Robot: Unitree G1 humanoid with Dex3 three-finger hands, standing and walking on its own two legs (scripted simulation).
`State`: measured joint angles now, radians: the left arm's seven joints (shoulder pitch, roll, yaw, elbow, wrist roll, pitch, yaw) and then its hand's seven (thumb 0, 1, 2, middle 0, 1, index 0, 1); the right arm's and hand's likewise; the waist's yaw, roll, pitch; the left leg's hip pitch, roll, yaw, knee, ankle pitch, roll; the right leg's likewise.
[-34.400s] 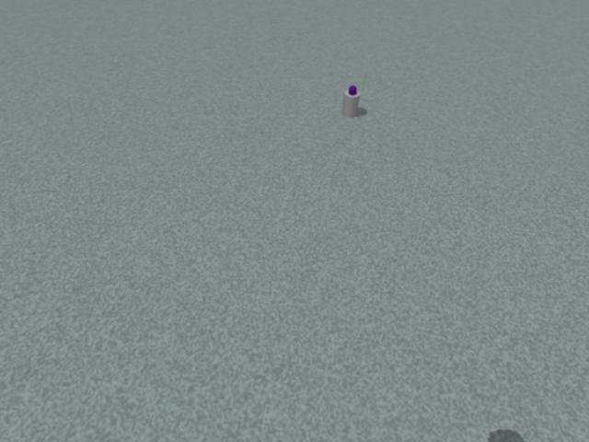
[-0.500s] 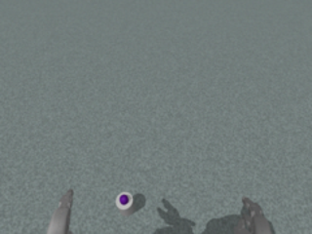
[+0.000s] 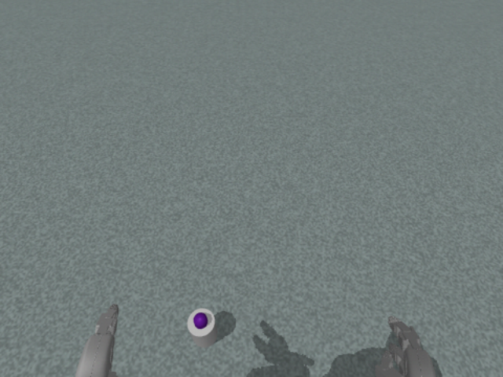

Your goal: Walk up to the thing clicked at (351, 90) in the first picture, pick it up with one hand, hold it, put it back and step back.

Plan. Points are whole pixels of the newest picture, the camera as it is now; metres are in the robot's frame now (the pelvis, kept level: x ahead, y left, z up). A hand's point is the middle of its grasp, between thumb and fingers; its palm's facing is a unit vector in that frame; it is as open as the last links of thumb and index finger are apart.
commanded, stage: home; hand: left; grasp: from the side
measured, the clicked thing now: (202, 326) +0.39 +0.17 -0.63
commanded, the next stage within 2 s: stand in 0.34 s
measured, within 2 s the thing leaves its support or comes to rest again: neither
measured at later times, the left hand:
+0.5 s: hand (137, 364) +0.17 +0.18 -0.06, palm faces +0.10 -0.95 -0.28, open 17.3 cm
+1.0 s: hand out of the picture +0.12 +0.23 -0.11, palm faces -0.01 -0.94 -0.34, open 8.0 cm
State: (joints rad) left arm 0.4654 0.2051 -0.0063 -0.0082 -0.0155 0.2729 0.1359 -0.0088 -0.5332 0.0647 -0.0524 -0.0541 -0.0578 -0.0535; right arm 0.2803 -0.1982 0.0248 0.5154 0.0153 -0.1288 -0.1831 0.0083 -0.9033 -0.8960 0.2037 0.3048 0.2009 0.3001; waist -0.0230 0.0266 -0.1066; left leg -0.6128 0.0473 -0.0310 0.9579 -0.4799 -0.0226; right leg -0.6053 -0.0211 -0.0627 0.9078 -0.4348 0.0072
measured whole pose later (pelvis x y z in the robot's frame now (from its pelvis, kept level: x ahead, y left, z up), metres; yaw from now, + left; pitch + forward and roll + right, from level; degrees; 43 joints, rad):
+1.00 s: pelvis +0.00 +0.00 +0.02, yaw +0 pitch +1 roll +0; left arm 0.24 0.31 0.01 0.69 0.05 0.03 0.02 0.01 0.78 0.88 -0.20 -0.29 -0.21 -0.29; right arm 0.20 -0.30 -0.03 0.83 -0.06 -0.02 -0.02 0.01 -0.91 -0.89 0.21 0.30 0.20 0.30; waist 0.01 -0.02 0.00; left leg -0.40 0.01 0.00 0.79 -0.40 -0.01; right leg -0.41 -0.05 -0.04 0.78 -0.38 0.01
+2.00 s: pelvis +0.00 +0.00 +0.06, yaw +0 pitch -3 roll +0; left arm 0.11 0.32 0.01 1.18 0.02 -0.01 0.01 0.01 0.90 0.90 -0.20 -0.30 -0.21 -0.30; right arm 0.16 -0.33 -0.01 1.15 -0.02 0.00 -0.01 0.00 -0.91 -0.89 0.20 0.30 0.20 0.30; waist 0.00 0.01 0.06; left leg -0.12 0.02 0.00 0.35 -0.18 -0.02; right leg -0.14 -0.04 -0.05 0.35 -0.17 0.01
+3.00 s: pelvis +0.01 +0.00 +0.06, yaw +0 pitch -2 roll +0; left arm 0.10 0.33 0.03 1.15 0.00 0.00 0.00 0.01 0.91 0.90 -0.20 -0.30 -0.21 -0.30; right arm 0.11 -0.34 -0.01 1.13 -0.01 0.00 0.00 0.00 -0.91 -0.89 0.20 0.30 0.20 0.30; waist 0.00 0.01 0.05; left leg -0.11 0.02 0.00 0.34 -0.20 -0.02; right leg -0.13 -0.03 -0.05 0.34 -0.18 0.01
